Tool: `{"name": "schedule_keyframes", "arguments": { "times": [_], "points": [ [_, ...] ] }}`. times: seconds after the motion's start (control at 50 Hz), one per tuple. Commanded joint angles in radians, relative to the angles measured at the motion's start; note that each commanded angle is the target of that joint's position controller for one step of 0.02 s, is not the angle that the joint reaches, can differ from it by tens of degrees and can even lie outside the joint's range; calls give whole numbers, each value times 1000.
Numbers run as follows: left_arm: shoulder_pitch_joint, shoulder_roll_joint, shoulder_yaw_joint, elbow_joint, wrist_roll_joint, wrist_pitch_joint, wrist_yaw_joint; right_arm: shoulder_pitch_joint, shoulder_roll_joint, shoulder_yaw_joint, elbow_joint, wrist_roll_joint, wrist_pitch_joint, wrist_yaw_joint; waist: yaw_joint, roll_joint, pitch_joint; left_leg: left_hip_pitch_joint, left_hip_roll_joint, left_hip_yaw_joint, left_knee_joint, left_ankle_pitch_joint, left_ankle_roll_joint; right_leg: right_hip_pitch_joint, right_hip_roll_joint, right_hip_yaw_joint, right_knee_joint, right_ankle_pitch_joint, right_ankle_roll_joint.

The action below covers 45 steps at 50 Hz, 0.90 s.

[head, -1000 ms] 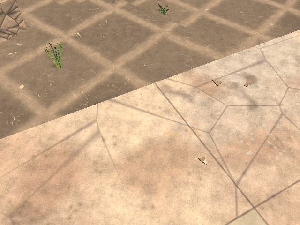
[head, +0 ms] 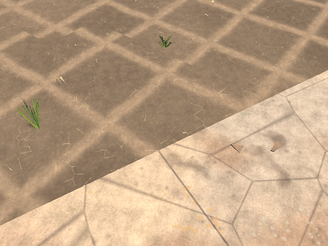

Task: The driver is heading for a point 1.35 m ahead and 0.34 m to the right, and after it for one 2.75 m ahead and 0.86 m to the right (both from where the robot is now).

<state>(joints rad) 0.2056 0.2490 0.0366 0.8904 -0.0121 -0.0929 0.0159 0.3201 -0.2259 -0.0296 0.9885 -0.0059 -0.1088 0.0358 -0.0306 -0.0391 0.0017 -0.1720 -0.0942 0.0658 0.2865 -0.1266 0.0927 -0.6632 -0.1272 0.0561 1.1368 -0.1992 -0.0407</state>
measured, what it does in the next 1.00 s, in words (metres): walks ahead: right foot, then left foot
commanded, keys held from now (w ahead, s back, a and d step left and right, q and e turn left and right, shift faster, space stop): w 0.96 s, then w+e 0.04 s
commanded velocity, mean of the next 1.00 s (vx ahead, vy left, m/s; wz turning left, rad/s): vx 0.50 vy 0.00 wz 0.00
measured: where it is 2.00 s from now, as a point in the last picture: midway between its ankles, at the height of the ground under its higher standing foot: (180, 135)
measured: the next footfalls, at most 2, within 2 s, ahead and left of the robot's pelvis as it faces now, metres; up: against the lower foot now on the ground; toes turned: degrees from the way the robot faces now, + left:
right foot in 0.30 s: +0.33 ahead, -0.17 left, +0.00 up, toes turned -2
left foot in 0.86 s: +0.65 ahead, +0.07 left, +0.00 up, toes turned +3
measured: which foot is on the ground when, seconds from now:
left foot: down 0.00-0.32, up 0.34-0.84, down 0.86-1.00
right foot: up 0.00-0.28, down 0.30-0.88, up 0.90-1.00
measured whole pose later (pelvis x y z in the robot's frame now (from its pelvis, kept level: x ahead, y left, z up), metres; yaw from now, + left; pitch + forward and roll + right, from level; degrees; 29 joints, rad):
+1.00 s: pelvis +0.55 -0.01 -0.01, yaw +1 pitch +2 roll +0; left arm 0.31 0.25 0.05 0.97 -0.03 -0.09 0.01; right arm 0.19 -0.23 -0.06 0.90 0.00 -0.09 0.04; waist 0.00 -0.03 0.02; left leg -0.34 -0.03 0.06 0.46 -0.15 0.07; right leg -0.44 -0.05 0.04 1.21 -0.35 -0.05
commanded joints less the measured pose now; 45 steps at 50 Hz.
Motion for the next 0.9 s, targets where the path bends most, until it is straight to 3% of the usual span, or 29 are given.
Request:
{"name": "schedule_keyframes", "arguments": {
  "times": [0.02, 0.1, 0.2, 0.24, 0.26, 0.28, 0.3, 0.32, 0.34, 0.36, 0.38, 0.4, 0.42, 0.46, 0.5, 0.62, 0.74, 0.8, 0.82, 0.84, 0.86, 0.88, 0.9],
  "points": [
    [35, 46, 14, -41, 12, 4, 7, -40, -131, -21, -55, 2, -18, -19, 47, 75, 55, -107, 278, -204, -202, 78, 170, -19, -42, 1, -143, 163, 27],
    [-129, 27, 6, -85, 2, -8, -6, 41, -159, -25, -37, 18, -5, -35, -13, 77, 55, -19, 264, -158, -185, 90, 126, 15, 4, -38, -432, 307, 34],
    [-248, 42, 3, -135, -10, -17, -37, 114, -169, -32, -3, 28, 16, -38, -47, 90, 82, 146, 329, -180, -111, 65, 113, 8, 32, -42, -580, 214, 15],
    [-221, 64, 10, -139, -11, -25, -45, 103, -181, -38, -1, 28, 26, -39, -20, 104, 66, 188, 351, -192, -53, 124, 98, 71, 50, -52, -621, 134, -14],
    [-162, 84, 21, -127, -10, -29, -46, 83, -187, -39, -5, 27, 32, -40, 20, 115, 34, 187, 342, -179, 14, 248, 84, 166, 76, -76, -642, 107, -31],
    [-25, 122, 44, -85, -8, -31, -43, 67, -172, -33, -11, 23, 37, -39, 87, 105, -44, 165, 291, -138, 175, 409, 60, 345, 110, -101, -663, 102, -57],
    [180, 199, 71, -36, -1, -33, -35, 57, -134, -16, -35, 7, 36, -39, 163, 40, -194, 8, 229, -79, 461, 342, 23, 645, -4, 25, -639, 124, -119],
    [298, 312, 98, -13, 13, -24, -34, 163, -12, 20, -51, 4, 13, -30, 138, -217, -331, -415, 53, -17, 859, -89, -57, 1037, -248, 468, -709, 20, -278],
    [311, 222, 74, -8, 10, -22, -38, 160, -65, 11, -33, 25, -15, -24, 149, -215, -391, -554, 48, -174, 1014, -422, -45, 1069, -286, 692, -835, -76, -308],
    [213, 161, 54, -25, 5, -24, -38, 63, -157, -14, -61, 50, -28, -21, 128, -145, -230, -637, 112, -180, 1063, -361, -23, 939, -251, 543, -841, -77, -248],
    [113, 124, 40, -50, 4, -21, -39, -3, -161, -17, -78, 50, -29, -25, 98, -69, -147, -612, 170, -151, 1029, -260, -17, 789, -208, 394, -861, -6, -212],
    [48, 92, 30, -60, 8, -20, -44, -37, -146, -21, -83, 35, -22, -32, 70, -18, -81, -572, 203, -137, 961, -190, -22, 657, -163, 297, -900, 59, -193],
    [20, 68, 22, -59, 14, -22, -48, -27, -131, -26, -81, 26, -8, -36, 37, -30, -50, -510, 231, -139, 901, -140, -26, 572, -121, 220, -937, 101, -172],
    [48, 68, 24, -32, 17, -27, -52, 10, -81, -22, -69, 22, 18, -38, 12, -41, -32, -451, 234, -122, 860, -96, -39, 501, -92, 149, -979, 188, -181],
    [85, 97, 32, -9, 18, -31, -44, -28, -84, -27, -87, 18, 28, -42, 7, -22, -4, -502, 238, -118, 795, -32, -53, 500, -89, 102, -999, 275, -192],
    [176, 118, 33, 32, 8, -16, -16, -255, -59, -24, -159, 14, 22, -31, 62, -23, 41, -537, 211, -88, 440, 228, -70, 551, -63, 14, -1020, 286, -158],
    [264, 128, 40, 87, -3, 5, -4, -412, -60, -17, -224, 26, 12, -1, 101, -24, 99, -565, 182, -80, 274, 184, -40, 713, -126, 20, -969, 262, -150],
    [244, 143, 49, 92, -4, 20, 3, -377, -87, -27, -229, 26, 3, 13, 61, -42, 66, -457, 149, -53, 236, 76, -6, 758, -145, 17, -884, 420, -127],
    [227, 153, 51, 90, -5, 25, 3, -306, -109, -40, -213, 25, 1, 12, 20, -59, 22, -340, 116, -22, 231, 53, 11, 753, -129, 1, -804, 583, -113],
    [206, 140, 46, 85, -2, 32, 2, -149, -147, -64, -163, 23, 0, 8, -56, -51, -63, -135, 80, 5, 220, 63, 35, 708, -78, -37, -633, 703, -89],
    [204, 108, 31, 67, 9, 31, 1, 48, -216, -89, -114, 15, 3, -1, -124, 17, -202, 186, 201, -132, 254, 101, 90, 512, -17, -81, -348, 532, -52],
    [330, -16, -6, 60, 14, 9, -10, 160, -306, -108, -90, 6, 9, -5, -82, 271, -357, 568, 455, -603, 170, -35, 256, 103, 167, -86, 63, -45, 22],
    [325, 27, 1, 78, -5, -22, -18, 158, -232, -85, -91, 15, 13, -3, -94, 283, -417, 598, 494, -825, 29, -138, 273, -29, 179, 75, 215, -366, 8]
  ]
}}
